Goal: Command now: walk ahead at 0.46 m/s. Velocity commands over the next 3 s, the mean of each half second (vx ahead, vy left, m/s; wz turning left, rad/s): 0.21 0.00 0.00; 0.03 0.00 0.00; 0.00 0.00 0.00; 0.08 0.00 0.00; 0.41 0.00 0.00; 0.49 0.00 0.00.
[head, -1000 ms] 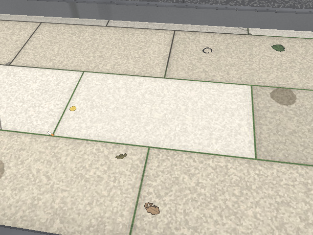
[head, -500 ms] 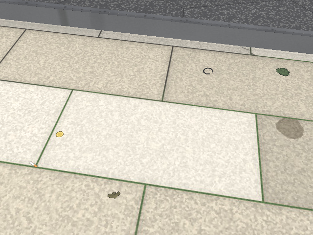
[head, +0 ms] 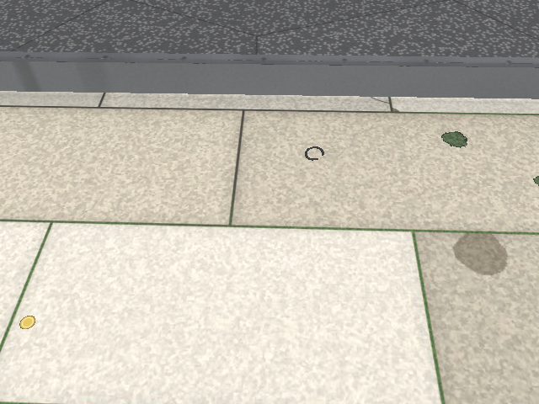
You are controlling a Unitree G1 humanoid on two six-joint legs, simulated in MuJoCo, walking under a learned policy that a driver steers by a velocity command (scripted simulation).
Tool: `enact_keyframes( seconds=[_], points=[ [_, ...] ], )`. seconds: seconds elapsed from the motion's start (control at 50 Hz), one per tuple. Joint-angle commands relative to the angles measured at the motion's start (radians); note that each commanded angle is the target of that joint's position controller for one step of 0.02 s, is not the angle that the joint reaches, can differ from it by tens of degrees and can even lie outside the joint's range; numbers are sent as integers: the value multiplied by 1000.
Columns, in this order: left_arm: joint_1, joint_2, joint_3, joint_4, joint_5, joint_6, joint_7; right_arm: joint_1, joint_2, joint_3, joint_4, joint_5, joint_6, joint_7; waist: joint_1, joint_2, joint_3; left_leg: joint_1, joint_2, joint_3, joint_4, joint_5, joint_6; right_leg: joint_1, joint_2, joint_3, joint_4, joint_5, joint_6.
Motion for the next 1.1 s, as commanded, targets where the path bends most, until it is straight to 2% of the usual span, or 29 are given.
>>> enact_keyframes(
  seconds=[0.02, 0.04, 0.06, 0.08, 0.1, 0.12, 0.14, 0.16, 0.18, 0.2, 0.22, 0.24, 0.26, 0.28, 0.32, 0.36, 0.4, 0.42, 0.44, 0.46, 0.48, 0.5, 0.52, 0.54, 0.58, 0.66, 0.72, 0.84, 1.1],
  points=[
    [29, 100, 24, 8, -11, -14, 9, -8, -128, -27, -47, 0, 7, 10, 38, 77, 93, -53, 160, -138, 101, 590, 152, 116, -21, -5, -140, 27, 5],
    [191, 127, 40, 70, 10, -28, 21, -19, -125, -25, -37, 6, 4, 17, 116, 45, 22, -82, 101, -102, 329, 703, 125, 327, 30, -75, -226, 121, 4],
    [365, 146, 47, 128, 36, -36, 26, 15, -118, -22, -21, 2, -6, 33, 197, -6, -72, -224, 32, -39, 612, 612, 84, 629, 24, -122, -254, 277, -14],
    [454, 211, 41, 175, 64, -43, 22, 158, -20, -14, 21, -8, -9, 41, 147, -257, -187, -637, -79, -107, 1091, -214, 15, 1051, -124, 0, 108, 800, -66],
    [549, 254, 53, 170, 47, -44, 25, 200, -39, 6, -7, 36, -37, 50, 210, -344, -352, -829, -104, -281, 1209, -172, 22, 1230, -269, 163, 273, 1052, -181],
    [543, 217, 51, 154, 28, -23, 33, 115, -96, -3, -45, 45, -52, 47, 242, -255, -418, -891, -57, -305, 1096, -95, 29, 1205, -284, 229, 187, 770, -212],
    [475, 257, 62, 158, 20, -3, 45, 37, -84, 4, -85, 62, -53, 37, 192, -174, -391, -937, -23, -242, 1088, 0, 29, 1102, -330, 337, 80, 379, -265],
    [375, 232, 48, 120, 33, 7, 70, -54, -58, 11, -105, 77, -44, 14, 162, -116, -364, -929, 32, -170, 1080, 189, 33, 893, -389, 441, -60, 40, -300],
    [220, 178, 22, 60, 45, -8, 73, -74, -104, 2, -110, 50, -16, -1, 110, -31, -261, -817, 62, -181, 923, 349, 54, 623, -391, 470, -151, -51, -292],
    [92, 130, 2, 37, 52, -19, 76, -76, -93, -5, -102, 13, 14, -5, 40, 3, -144, -668, 101, -186, 774, 408, 39, 376, -328, 365, -166, 28, -258],
    [56, 95, -7, 45, 49, -22, 75, -75, -67, -5, -96, -5, 36, -7, 18, -13, -59, -551, 112, -173, 597, 417, 29, 219, -233, 193, -198, 55, -215],
    [54, 97, -5, 55, 56, -28, 77, -91, -33, 1, -108, -18, 36, -6, 19, -66, -40, -511, 107, -159, 424, 462, 24, 203, -170, 98, -214, 120, -194],
    [75, 96, -5, 69, 56, -33, 89, -137, -23, 4, -126, -20, 30, -3, 31, -89, -32, -468, 103, -146, 259, 515, 21, 213, -131, 39, -222, 204, -177],
    [93, 91, -5, 79, 54, -34, 101, -160, -28, 2, -135, -16, 22, 5, 35, -109, -61, -402, 88, -136, 130, 591, 25, 240, -101, -4, -212, 271, -162],
    [123, 102, 3, 94, 36, -25, 113, -170, -24, 4, -120, -12, 18, 22, 45, -96, -127, -328, 43, -100, -10, 667, 26, 337, -97, -36, -201, 308, -159],
    [147, 103, 6, 115, 21, -12, 114, -211, -30, 1, -123, -19, 27, 31, 59, -46, -122, -293, 28, -89, -88, 697, 48, 380, -111, -32, -192, 249, -154],
    [135, 91, 5, 124, 8, 2, 113, -228, -38, -6, -121, -33, 33, 37, 47, -13, -90, -229, 15, -75, -202, 753, 86, 373, -93, -35, -155, 76, -125],
    [159, 75, 2, 133, 6, 9, 112, -234, -58, -14, -119, -41, 36, 38, 49, 13, -78, -185, 18, -83, -272, 862, 109, 367, -55, -41, -127, -75, -88],
    [206, 58, 0, 140, 20, 15, 112, -248, -108, -26, -122, -43, 37, 37, 79, 80, -72, -129, 73, -136, -303, 1154, 134, 350, 13, -70, -78, -288, -38],
    [352, 34, 1, 165, 37, 19, 111, -288, -143, -33, -124, -42, 42, 35, 178, 192, -93, -47, 137, -193, -271, 1223, 197, 293, 83, -88, -71, -564, 3],
    [359, 20, -5, 177, 36, 30, 115, -327, -98, -28, -128, -35, 49, 41, 172, 228, -84, -81, 149, -213, -289, 1066, 221, 302, 102, -107, -76, -702, 22],
    [312, 36, -4, 169, 32, 44, 117, -359, -70, -24, -135, -29, 53, 47, 156, 206, -42, -128, 120, -206, -305, 916, 201, 300, 106, -109, -91, -721, 27],
    [276, 39, -4, 162, 29, 58, 121, -379, -66, -24, -136, -27, 56, 50, 147, 186, -24, -162, 99, -197, -314, 816, 179, 308, 102, -108, -106, -711, 27],
    [253, 52, -1, 160, 31, 70, 122, -386, -62, -23, -136, -26, 55, 53, 136, 160, -6, -183, 82, -183, -316, 782, 162, 314, 97, -104, -118, -701, 27],
    [240, 54, -2, 160, 34, 80, 123, -383, -72, -26, -123, -28, 50, 51, 130, 140, -8, -171, 62, -161, -298, 809, 147, 331, 86, -95, -135, -674, 26],
    [228, 60, 1, 173, 29, 72, 124, -381, -72, -26, -97, -25, 47, 46, 116, 93, -49, -100, 50, -140, -253, 949, 150, 364, 75, -93, -127, -548, 33],
    [233, 60, 2, 187, 24, 72, 127, -393, -75, -26, -80, -24, 50, 44, 117, 69, -51, -89, 42, -129, -243, 965, 152, 382, 72, -95, -120, -511, 36],
    [254, 51, 1, 211, 23, 78, 132, -408, -69, -24, -42, -22, 61, 40, 118, 44, -10, -94, 24, -110, -249, 900, 142, 377, 67, -96, -133, -538, 38],
    [297, 33, -8, 238, 27, 69, 138, -414, -65, -19, 35, -20, 77, 27, 109, 52, 54, -87, 6, -97, -281, 800, 116, 341, 61, -90, -179, -630, 38]
  ],
)
Next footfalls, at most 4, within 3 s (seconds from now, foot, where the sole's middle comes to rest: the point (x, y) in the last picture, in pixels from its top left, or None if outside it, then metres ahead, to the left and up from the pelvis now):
0.06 right None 0.21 -0.17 -0.86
0.42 left None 0.33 0.06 -0.86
2.60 right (308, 320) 0.75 -0.14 -0.86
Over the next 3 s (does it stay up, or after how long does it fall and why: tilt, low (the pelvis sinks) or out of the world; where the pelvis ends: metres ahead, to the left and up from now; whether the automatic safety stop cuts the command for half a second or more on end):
stays up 0.78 -0.05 -0.08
